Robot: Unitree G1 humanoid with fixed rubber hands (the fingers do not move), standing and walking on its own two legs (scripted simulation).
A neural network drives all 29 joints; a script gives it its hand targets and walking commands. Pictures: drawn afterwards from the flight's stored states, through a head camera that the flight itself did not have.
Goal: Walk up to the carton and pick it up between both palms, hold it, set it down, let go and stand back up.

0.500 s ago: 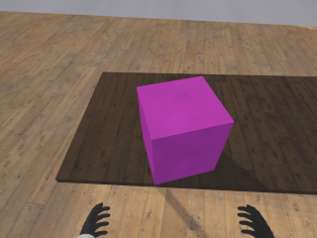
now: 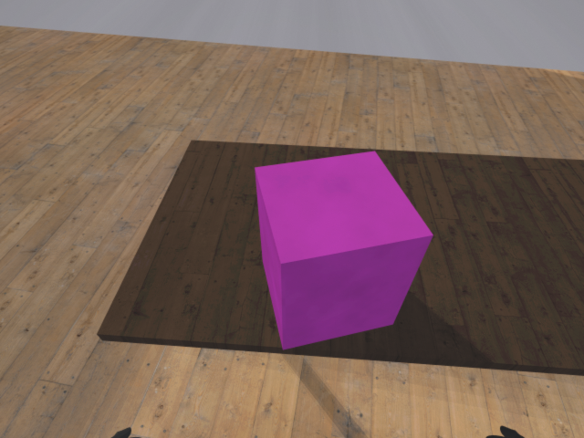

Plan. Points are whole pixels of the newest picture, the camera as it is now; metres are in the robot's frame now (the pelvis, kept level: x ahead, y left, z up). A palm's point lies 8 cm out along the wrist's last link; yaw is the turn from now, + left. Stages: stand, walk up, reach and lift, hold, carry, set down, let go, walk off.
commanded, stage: stand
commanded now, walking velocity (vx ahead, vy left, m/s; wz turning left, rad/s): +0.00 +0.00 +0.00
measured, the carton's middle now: (328, 251) +0.42 -0.03 +0.00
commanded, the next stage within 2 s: none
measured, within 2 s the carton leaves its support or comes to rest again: neither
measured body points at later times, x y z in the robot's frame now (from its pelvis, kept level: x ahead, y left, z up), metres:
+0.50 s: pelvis -0.02 +0.00 +0.00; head -0.05 +0.01 +0.45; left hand +0.07 +0.29 -0.12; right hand +0.06 -0.28 -0.11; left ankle -0.06 +0.12 -0.73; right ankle +0.02 -0.14 -0.73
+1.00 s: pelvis -0.05 -0.02 +0.01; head -0.06 -0.02 +0.46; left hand +0.01 +0.27 -0.12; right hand +0.00 -0.31 -0.12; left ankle -0.06 +0.12 -0.73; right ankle +0.02 -0.14 -0.73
